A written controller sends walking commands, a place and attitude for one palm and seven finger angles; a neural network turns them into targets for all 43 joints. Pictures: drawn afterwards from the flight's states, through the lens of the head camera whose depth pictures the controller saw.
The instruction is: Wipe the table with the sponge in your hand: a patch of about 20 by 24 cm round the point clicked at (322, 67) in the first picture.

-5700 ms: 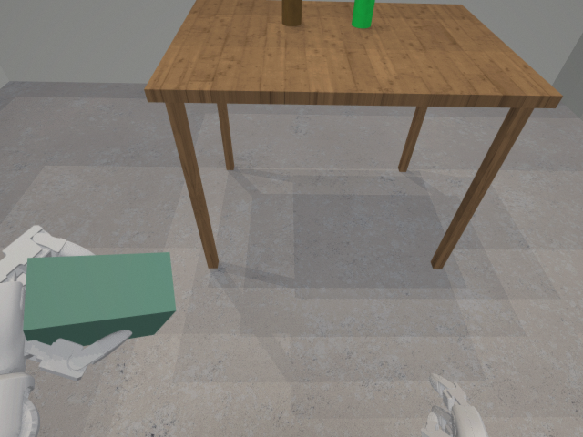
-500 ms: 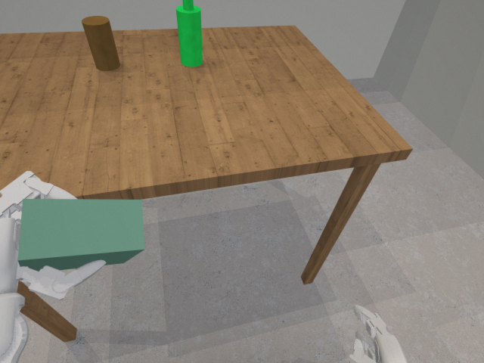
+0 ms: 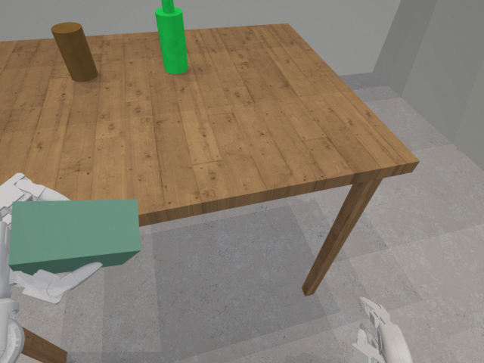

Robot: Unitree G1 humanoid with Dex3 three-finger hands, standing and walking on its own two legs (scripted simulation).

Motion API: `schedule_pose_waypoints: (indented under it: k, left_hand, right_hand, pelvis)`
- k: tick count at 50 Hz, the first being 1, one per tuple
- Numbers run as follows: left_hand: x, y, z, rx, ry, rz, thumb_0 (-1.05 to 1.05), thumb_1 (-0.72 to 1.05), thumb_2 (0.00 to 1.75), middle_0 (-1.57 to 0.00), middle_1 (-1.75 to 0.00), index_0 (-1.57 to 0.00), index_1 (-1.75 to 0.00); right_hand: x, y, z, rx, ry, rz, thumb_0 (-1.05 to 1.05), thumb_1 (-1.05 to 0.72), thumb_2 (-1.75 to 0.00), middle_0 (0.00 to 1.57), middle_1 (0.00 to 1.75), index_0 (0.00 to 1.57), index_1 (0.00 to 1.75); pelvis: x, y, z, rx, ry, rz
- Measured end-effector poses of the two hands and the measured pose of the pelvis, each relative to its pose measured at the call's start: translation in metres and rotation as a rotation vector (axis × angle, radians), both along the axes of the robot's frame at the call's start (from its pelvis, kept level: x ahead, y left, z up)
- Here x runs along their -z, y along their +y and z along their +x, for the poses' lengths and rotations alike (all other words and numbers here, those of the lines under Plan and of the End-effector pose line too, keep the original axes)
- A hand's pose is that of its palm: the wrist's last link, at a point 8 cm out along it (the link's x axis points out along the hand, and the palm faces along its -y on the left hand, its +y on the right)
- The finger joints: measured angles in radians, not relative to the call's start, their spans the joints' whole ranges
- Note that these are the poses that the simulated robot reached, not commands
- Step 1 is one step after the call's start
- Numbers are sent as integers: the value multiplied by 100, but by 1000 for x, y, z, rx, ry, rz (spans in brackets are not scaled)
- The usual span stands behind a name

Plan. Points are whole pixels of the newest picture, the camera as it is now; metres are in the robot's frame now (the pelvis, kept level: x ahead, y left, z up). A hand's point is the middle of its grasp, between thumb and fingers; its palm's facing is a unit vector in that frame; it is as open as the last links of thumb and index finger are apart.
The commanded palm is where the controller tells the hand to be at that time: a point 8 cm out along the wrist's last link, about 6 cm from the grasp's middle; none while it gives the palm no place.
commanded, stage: shuffle to correct the standing spot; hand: left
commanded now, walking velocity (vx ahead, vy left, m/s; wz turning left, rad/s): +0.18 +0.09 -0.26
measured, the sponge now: (95, 237) +0.23 +0.22 +0.15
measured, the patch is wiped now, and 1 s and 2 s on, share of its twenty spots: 0.00 0.00 0.00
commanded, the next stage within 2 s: come to a stop and stand still in 0.30 s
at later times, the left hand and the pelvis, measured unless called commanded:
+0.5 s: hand (110, 168) +0.33 +0.23 +0.17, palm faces +0.28 -0.85 -0.44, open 10.3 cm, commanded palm +0.27 +0.27 +0.19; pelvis +0.07 +0.02 +0.00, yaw -8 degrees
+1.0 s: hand (111, 148) +0.36 +0.24 +0.17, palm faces +0.29 -0.89 -0.36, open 10.3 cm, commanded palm +0.31 +0.28 +0.19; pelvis +0.10 +0.03 +0.01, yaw -10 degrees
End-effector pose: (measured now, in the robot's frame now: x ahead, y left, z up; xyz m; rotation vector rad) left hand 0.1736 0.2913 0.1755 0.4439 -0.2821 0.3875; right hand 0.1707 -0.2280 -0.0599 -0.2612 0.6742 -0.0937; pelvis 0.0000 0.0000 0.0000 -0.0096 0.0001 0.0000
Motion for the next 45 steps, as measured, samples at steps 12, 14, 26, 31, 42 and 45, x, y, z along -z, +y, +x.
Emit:
schedule_pose_waypoints:
  k: [12,14,26,31,42,45]
  left_hand:
    - [-6,-1,36,82,-73,61,-1,-51,99,-69,-135,-72,-134]
    - [-6,4,42,94,-84,80,-1,-51,99,-69,-135,-72,-134]
    - [-13,-28,124,182,15,114,-1,-51,99,-69,-135,-72,-134]
    - [-16,-39,140,219,6,137,-1,-51,99,-69,-135,-72,-134]
    - [-11,-7,144,158,4,49,-1,-51,100,-69,-135,-73,-134]
    - [-10,-2,150,141,1,25,-1,-51,100,-69,-135,-73,-134]
  right_hand:
    - [16,-3,10,46,81,-7,1,-90,-90,20,29,20,30]
    - [21,2,11,69,74,-4,1,-90,-90,20,30,20,30]
    - [35,26,7,163,90,145,1,-90,-90,21,30,20,30]
    - [42,3,17,195,124,120,1,-90,-90,21,30,20,30]
    - [9,-13,48,253,64,-23,1,-90,-90,20,29,20,30]
    - [1,-1,60,226,25,-11,1,-90,-90,20,29,19,30]
  pelvis:
    - [11,13,27,28,2,-5]
    - [16,20,32,56,-8,8]
    - [4,14,73,135,-2,20]
    - [6,11,82,141,-11,1]
    - [-2,28,104,174,-29,11]
    - [-5,30,105,177,-20,14]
